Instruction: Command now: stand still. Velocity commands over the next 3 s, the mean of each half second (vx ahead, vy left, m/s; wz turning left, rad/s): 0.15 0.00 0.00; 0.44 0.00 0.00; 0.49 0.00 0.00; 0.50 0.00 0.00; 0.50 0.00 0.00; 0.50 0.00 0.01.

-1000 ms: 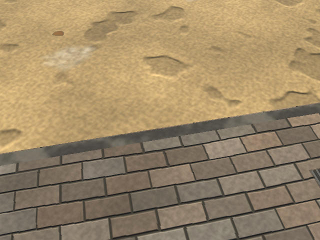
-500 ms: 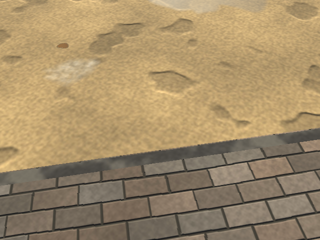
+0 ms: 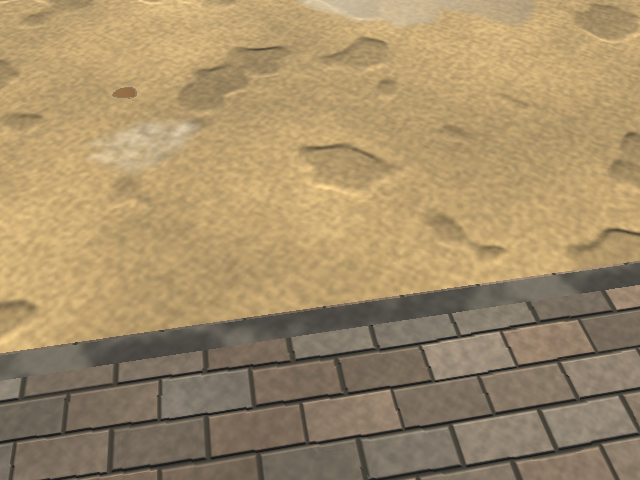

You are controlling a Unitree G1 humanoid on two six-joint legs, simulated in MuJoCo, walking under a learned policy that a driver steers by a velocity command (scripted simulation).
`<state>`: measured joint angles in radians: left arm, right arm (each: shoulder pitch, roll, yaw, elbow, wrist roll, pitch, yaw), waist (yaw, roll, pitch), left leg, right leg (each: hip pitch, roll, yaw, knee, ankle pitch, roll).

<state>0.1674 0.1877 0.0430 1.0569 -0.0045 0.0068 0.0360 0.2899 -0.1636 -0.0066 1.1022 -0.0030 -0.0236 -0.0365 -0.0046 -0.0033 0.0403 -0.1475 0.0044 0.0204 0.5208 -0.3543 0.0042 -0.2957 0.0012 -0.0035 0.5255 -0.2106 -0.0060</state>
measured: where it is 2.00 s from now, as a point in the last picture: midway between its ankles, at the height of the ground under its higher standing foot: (330, 312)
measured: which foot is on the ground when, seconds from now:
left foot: down 0.00-0.46, up 0.48-0.94, down 0.96-1.00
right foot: down 0.00-0.98, up 1.00-1.00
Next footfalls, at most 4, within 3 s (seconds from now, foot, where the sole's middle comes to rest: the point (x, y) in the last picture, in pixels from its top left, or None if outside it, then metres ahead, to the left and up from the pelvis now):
0.96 left None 0.48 0.11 -0.77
1.54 right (385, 352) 0.80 -0.13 -0.77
2.08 left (285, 251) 1.11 0.12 -0.77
2.66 right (365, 170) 1.44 -0.11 -0.77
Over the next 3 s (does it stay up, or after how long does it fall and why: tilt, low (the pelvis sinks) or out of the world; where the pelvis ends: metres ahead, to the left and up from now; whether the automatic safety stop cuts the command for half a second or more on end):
stays up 1.44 -0.03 0.02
